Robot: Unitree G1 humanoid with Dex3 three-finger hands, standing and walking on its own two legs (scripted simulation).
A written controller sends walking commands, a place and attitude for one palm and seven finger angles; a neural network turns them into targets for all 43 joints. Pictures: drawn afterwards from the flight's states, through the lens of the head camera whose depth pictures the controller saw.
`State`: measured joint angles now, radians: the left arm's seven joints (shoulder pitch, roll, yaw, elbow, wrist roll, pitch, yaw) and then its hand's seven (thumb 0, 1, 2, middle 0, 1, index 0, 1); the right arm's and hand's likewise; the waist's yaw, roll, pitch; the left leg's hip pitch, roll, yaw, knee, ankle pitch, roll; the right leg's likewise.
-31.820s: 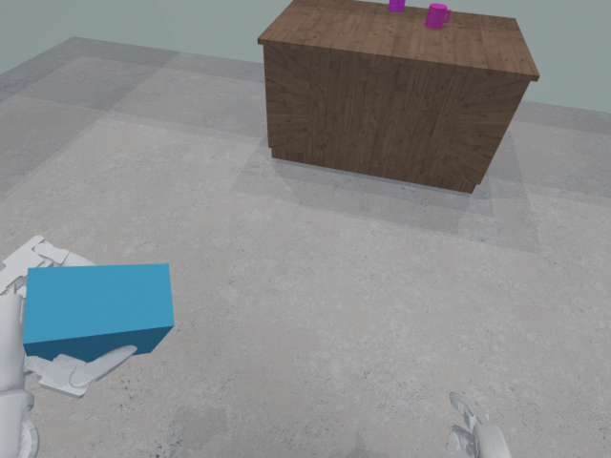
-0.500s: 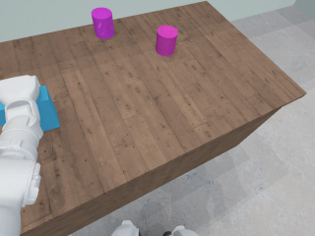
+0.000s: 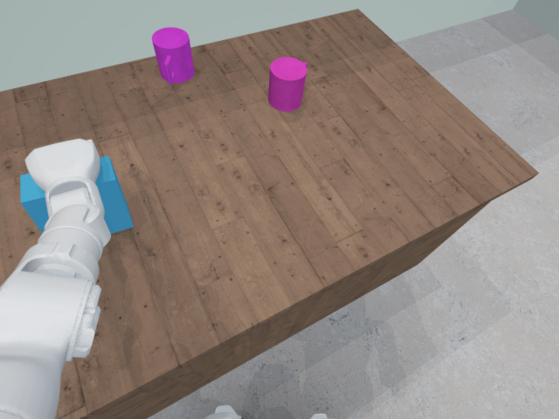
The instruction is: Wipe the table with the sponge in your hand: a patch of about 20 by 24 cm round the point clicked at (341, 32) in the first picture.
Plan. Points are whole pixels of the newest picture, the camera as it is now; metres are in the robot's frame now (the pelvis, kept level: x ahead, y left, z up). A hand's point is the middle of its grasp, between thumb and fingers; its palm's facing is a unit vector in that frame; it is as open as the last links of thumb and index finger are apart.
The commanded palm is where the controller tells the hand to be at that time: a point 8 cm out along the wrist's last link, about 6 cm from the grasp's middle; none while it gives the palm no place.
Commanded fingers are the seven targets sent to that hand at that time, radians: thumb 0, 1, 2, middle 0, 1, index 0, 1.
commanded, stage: wipe back along the middle lane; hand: left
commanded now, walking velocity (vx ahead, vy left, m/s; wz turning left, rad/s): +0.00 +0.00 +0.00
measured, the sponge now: (85, 210) +0.44 +0.30 -0.04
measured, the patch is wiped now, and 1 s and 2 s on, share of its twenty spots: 0.30 0.65 0.70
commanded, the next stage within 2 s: slide across to the third lane in 1.76 s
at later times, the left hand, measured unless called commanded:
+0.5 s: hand (94, 213) +0.42 +0.27 +0.00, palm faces -0.11 -0.02 -0.99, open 10.3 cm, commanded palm +0.38 +0.24 +0.03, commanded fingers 0.00 0.10 1.30 -1.20 -1.60 -1.20 -1.60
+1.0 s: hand (104, 241) +0.37 +0.25 -0.01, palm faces -0.08 -0.01 -1.00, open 10.3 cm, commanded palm +0.33 +0.22 +0.02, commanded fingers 0.00 0.10 1.30 -1.20 -1.60 -1.20 -1.60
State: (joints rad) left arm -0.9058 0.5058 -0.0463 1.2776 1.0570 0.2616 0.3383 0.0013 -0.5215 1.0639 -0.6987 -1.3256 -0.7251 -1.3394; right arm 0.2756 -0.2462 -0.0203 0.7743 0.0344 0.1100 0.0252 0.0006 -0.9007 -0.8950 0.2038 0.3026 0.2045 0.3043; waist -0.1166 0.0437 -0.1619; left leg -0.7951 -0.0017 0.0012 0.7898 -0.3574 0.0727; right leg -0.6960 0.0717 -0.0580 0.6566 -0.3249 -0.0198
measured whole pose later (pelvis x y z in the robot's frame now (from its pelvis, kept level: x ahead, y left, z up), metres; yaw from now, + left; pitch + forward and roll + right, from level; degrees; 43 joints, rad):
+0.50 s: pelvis +0.00 +0.00 +0.01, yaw +0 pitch +17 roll -3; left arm -0.72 0.36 -0.09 1.13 1.02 0.30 0.42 0.00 -0.50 1.06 -0.66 -1.37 -0.68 -1.38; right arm 0.21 -0.24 -0.03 0.75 0.05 0.16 0.03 0.00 -0.90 -0.90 0.20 0.30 0.20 0.30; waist -0.05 0.04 -0.18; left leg -0.69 -0.01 0.02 0.73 -0.34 0.07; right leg -0.60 0.06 -0.04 0.62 -0.32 -0.02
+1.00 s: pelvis -0.01 +0.00 +0.01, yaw +1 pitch +14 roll -3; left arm -0.60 0.26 -0.18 1.01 1.01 0.38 0.45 -0.01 -0.49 1.06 -0.65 -1.38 -0.67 -1.40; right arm 0.18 -0.22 -0.02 0.74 0.06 0.20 0.02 0.00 -0.90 -0.90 0.20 0.30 0.20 0.30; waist -0.02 0.03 -0.18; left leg -0.62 -0.02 0.01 0.71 -0.32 0.07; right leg -0.54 0.05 -0.05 0.62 -0.31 -0.02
